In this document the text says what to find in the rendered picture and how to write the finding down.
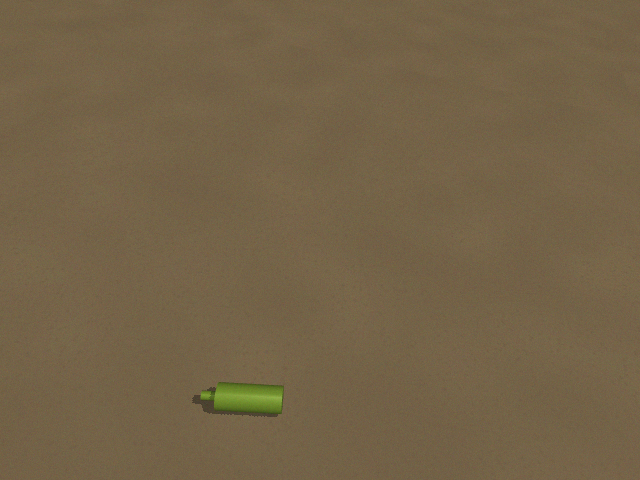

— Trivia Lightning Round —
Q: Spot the bottle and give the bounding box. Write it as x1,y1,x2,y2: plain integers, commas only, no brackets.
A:
200,382,284,414

